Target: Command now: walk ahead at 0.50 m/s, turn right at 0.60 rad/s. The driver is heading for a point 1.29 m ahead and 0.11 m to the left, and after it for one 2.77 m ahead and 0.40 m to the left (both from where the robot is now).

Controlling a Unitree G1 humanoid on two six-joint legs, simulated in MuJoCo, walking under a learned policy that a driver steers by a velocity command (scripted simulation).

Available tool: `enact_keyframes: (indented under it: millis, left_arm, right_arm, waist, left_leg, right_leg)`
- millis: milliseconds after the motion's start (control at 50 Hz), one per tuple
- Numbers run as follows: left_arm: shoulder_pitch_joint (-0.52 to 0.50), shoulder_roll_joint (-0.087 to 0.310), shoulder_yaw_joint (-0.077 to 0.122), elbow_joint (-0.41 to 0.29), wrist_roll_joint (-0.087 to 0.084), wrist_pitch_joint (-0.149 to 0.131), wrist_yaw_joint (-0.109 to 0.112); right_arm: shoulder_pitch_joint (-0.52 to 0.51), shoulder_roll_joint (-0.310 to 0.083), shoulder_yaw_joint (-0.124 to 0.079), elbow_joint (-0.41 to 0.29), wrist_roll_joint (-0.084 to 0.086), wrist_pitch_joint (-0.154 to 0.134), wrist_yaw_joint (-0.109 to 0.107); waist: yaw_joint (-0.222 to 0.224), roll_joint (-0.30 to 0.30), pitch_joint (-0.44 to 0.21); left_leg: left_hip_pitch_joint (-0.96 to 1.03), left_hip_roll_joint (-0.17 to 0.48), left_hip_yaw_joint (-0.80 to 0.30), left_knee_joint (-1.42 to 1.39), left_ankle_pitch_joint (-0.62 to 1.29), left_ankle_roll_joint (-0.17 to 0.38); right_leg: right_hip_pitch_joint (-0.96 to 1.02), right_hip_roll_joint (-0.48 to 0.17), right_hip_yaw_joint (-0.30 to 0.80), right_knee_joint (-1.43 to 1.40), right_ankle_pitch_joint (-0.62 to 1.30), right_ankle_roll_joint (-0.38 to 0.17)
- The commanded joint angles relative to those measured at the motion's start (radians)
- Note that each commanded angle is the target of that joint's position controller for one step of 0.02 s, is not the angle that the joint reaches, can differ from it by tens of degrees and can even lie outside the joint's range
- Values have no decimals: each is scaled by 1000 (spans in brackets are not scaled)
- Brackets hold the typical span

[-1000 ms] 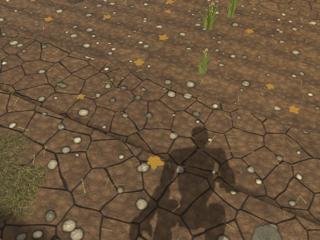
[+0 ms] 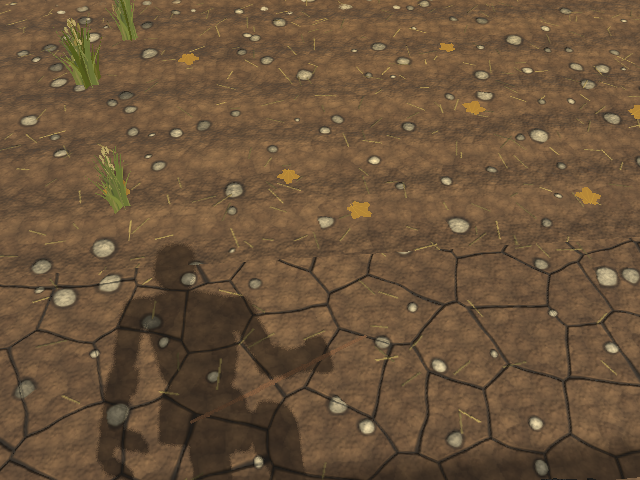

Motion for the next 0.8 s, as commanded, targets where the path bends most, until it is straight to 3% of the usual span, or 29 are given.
enact_keyframes:
  millis: [20, 40, 60, 80, 100, 120, 140, 180, 220, 260, 340, 380, 420, 480, 500, 520, 540, 560, 580, 600, 620, 660, 700, 720, 740, 760, 780, 800]
  left_arm:
    - [-13, 167, 37, -75, 5, -2, 8]
    - [-40, 165, 37, -85, -1, -4, 11]
    - [-54, 115, 23, -111, -11, -16, 10]
    - [-19, 38, 10, -149, -22, -26, 5]
    - [-3, 132, 26, -150, 7, -15, 6]
    - [-45, 149, 34, -141, 13, -6, 0]
    - [-73, 123, 30, -145, 9, -2, -11]
    - [-36, 94, 25, -129, 12, 11, -27]
    - [-44, 90, 25, -128, 12, 24, -30]
    - [-90, 84, 20, -145, 11, 26, -27]
    - [-253, 61, -5, -196, 10, 20, -31]
    - [-335, 49, -16, -221, 13, 15, -44]
    - [-361, 49, -23, -229, 15, 16, -45]
    - [-312, 74, -19, -214, 17, 17, -30]
    - [-239, 76, -15, -190, 18, 12, -23]
    - [-82, 93, -2, -128, 25, 0, -17]
    - [79, 171, 20, -96, 43, -15, -9]
    - [83, 257, 37, -101, 20, -16, 1]
    - [68, 219, 36, -100, -18, -14, -2]
    - [-29, 157, 16, -117, -9, -21, -3]
    - [-85, 110, 2, -122, -1, -27, -7]
    - [-130, 57, -16, -122, -3, -38, 4]
    - [-72, 76, -8, -89, 0, -51, 9]
    - [-63, 98, -1, -92, 10, -58, 8]
    - [-54, 106, 3, -78, 19, -67, 9]
    - [-39, 97, 1, -71, 16, -72, 10]
    - [-53, 106, 0, -69, 18, -84, 6]
    - [-37, 95, 1, -37, 0, -101, 13]
  right_arm:
    - [47, -108, -30, -52, 0, -27, -1]
    - [158, -117, -35, -18, -3, -39, -5]
    - [304, -189, -55, 8, -19, -53, -16]
    - [379, -297, -76, 13, -23, -45, -34]
    - [340, -277, -77, 17, -3, -24, -38]
    - [288, -195, -59, -3, 0, -15, -33]
    - [232, -153, -50, -7, 0, -14, -27]
    - [207, -116, -41, 0, -2, -27, -22]
    - [241, -124, -47, 24, 1, -50, -11]
    - [277, -128, -49, 49, 11, -64, 0]
    - [298, -151, -53, 71, 22, -62, 6]
    - [312, -171, -54, 85, 17, -54, 2]
    - [361, -183, -57, 111, 16, -44, 0]
    - [374, -210, -63, 127, 6, -33, -5]
    - [373, -210, -62, 135, 8, -26, -9]
    - [372, -200, -59, 137, 11, -18, -8]
    - [383, -151, -43, 108, 11, -15, -8]
    - [476, -56, -24, 81, 16, -14, 6]
    - [429, -168, -55, 105, 7, -7, -6]
    - [396, -175, -61, 102, 20, -13, -6]
    - [379, -164, -60, 110, 31, -9, -2]
    - [379, -152, -65, 124, 5, 20, 5]
    - [374, -130, -64, 125, -7, 51, 10]
    - [372, -117, -62, 122, -1, 59, 20]
    - [358, -119, -67, 122, -6, 67, 24]
    - [338, -121, -71, 118, -7, 71, 27]
    - [293, -136, -80, 97, 5, 70, 31]
    - [233, -138, -89, 86, -2, 64, 31]
  waist:
    - [-85, -68, -14]
    - [-148, -45, -30]
    - [-217, 74, -99]
    - [-199, 290, -182]
    - [-163, 224, -133]
    - [-152, 86, -31]
    - [-132, 57, 32]
    - [-92, 127, 27]
    - [-80, 126, -11]
    - [-78, 103, -23]
    - [-103, 93, -1]
    - [-122, 108, 2]
    - [-131, 130, -20]
    - [-104, 127, 0]
    - [-64, 109, -19]
    - [-2, 55, -89]
    - [54, -86, -212]
    - [-11, -302, -288]
    - [18, -176, -235]
    - [-29, -121, -126]
    - [-60, -105, -68]
    - [-97, -100, -19]
    - [-98, -83, -23]
    - [-98, -72, -28]
    - [-102, -75, -12]
    - [-100, -61, 1]
    - [-108, -69, 34]
    - [-108, -77, 58]
  left_leg:
    - [212, -56, 3, -136, -82, 16]
    - [379, -67, 2, -211, -89, 30]
    - [576, 81, -168, -292, -235, 74]
    - [754, 348, -558, -443, -429, 160]
    - [674, 390, -706, -467, -530, 221]
    - [595, 342, -597, -465, -552, 217]
    - [505, 286, -447, -477, -408, 193]
    - [420, 199, -252, -499, -154, 148]
    - [414, 179, -162, -490, 93, 155]
    - [426, 174, -90, -498, 211, 172]
    - [414, 158, -2, -532, 200, 189]
    - [396, 141, 39, -531, 235, 180]
    - [427, 169, 36, -518, 243, 186]
    - [448, 177, 55, -451, 341, 172]
    - [455, 168, 71, -356, 455, 160]
    - [421, 124, 116, -157, 513, 146]
    - [258, 70, 165, 152, 254, 114]
    - [-77, -91, 142, 457, -410, 78]
    - [-151, -69, -2, 521, -380, 94]
    - [-123, -30, -34, 507, -292, 101]
    - [-70, 0, -34, 451, -240, 100]
    - [-5, 16, -35, 372, -192, 78]
    - [8, -10, -15, 397, -145, 63]
    - [-5, -15, 8, 400, -81, 60]
    - [-40, -7, -13, 417, -14, 68]
    - [-76, -10, -26, 415, 28, 68]
    - [-132, -10, -30, 343, 90, 64]
    - [-189, 7, -70, 275, 142, 66]
  right_leg:
    - [-96, -283, 339, -88, 191, -135]
    - [-174, -233, 312, 12, 169, -103]
    - [-298, -148, 215, 255, 104, -58]
    - [-506, -1, 25, 550, -253, -16]
    - [-624, -63, -5, 667, -287, -12]
    - [-644, -115, 16, 721, -203, -4]
    - [-620, -146, 5, 706, -129, 9]
    - [-521, -175, 14, 647, -35, 35]
    - [-480, -160, 18, 638, 29, 51]
    - [-488, -160, 34, 564, 94, 59]
    - [-463, -185, -15, 323, 222, 80]
    - [-383, -177, -92, 224, 239, 79]
    - [-332, -186, -128, 210, 201, 64]
    - [-224, -164, -161, 138, 98, 31]
    - [-126, -138, -172, 70, 85, 16]
    - [58, -117, -171, -7, 101, -5]
    - [298, -309, 62, -62, 45, -58]
    - [495, -533, 468, -155, 17, -174]
    - [412, -519, 446, -165, 71, -193]
    - [279, -490, 303, -176, 191, -174]
    - [173, -449, 197, -209, 319, -142]
    - [86, -400, 79, -261, 401, -90]
    - [73, -403, 32, -281, 468, -94]
    - [59, -381, -13, -297, 396, -100]
    - [60, -397, -13, -288, 377, -100]
    - [57, -401, -24, -286, 379, -94]
    - [65, -372, -53, -303, 322, -81]
    - [108, -382, -52, -299, 266, -57]
Keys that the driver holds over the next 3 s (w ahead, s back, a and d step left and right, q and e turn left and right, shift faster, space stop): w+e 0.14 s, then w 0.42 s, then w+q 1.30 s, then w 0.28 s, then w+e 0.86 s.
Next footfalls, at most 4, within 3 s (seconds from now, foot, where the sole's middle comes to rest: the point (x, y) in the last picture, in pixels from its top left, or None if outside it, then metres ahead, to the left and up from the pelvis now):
0.06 left None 0.17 0.13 -0.77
0.54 right None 0.32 -0.13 -0.77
1.22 left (351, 392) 0.75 0.00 -0.95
1.62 right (411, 317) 0.99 -0.15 -0.95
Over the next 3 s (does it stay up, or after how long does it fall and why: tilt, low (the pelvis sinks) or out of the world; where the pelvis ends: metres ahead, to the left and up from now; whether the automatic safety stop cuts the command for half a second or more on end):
stays up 1.41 0.23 -0.17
